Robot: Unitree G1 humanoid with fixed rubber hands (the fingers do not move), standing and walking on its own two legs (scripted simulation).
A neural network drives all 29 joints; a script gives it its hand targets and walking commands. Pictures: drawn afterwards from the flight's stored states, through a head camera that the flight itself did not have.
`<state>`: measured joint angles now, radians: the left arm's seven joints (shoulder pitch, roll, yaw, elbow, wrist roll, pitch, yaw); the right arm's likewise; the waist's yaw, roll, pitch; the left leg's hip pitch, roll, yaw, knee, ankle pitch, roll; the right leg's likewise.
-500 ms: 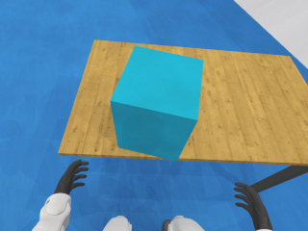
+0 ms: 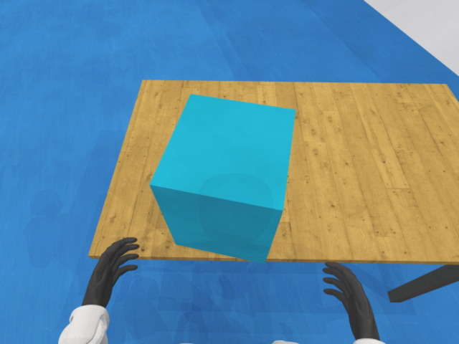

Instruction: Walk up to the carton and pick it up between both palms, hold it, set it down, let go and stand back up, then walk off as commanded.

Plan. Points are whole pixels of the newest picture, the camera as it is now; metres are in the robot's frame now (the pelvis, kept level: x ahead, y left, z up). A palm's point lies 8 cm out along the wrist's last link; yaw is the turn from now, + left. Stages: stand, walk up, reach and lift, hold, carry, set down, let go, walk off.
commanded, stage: reach and lift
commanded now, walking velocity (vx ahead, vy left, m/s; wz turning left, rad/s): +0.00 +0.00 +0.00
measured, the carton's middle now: (229, 183) +0.41 +0.04 -0.01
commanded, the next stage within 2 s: none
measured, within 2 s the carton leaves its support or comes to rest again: neither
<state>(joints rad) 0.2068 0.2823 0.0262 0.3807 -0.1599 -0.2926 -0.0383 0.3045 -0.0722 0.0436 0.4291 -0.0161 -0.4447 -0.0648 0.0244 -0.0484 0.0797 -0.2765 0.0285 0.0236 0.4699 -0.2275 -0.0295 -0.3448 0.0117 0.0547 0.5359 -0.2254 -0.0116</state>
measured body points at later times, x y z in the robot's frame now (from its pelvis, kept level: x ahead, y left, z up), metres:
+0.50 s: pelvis +0.02 +0.01 +0.00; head +0.07 +0.03 +0.45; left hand +0.26 +0.25 +0.00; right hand +0.25 -0.15 +0.00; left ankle +0.01 +0.15 -0.74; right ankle +0.03 -0.11 -0.74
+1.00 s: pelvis +0.01 +0.01 +0.01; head +0.05 +0.02 +0.45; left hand +0.33 +0.22 +0.08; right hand +0.32 -0.14 +0.06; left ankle +0.01 +0.15 -0.74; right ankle +0.03 -0.11 -0.74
